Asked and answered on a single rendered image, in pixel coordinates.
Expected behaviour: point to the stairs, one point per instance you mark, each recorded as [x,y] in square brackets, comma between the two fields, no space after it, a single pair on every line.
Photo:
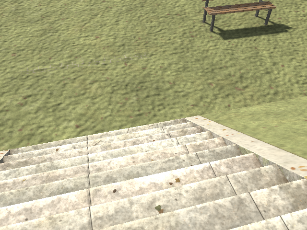
[164,176]

